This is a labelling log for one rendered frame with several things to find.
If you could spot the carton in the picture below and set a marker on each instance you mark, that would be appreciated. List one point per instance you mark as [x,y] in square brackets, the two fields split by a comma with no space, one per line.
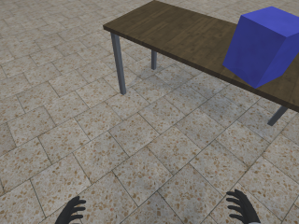
[264,44]

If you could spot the right robot hand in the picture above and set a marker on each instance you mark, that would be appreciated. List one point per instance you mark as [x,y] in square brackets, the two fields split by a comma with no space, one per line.
[246,209]

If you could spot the left robot hand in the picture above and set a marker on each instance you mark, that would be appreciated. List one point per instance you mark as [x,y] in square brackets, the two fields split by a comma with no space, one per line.
[65,216]

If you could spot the table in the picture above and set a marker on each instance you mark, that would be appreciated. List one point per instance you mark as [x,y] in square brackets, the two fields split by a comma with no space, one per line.
[199,41]

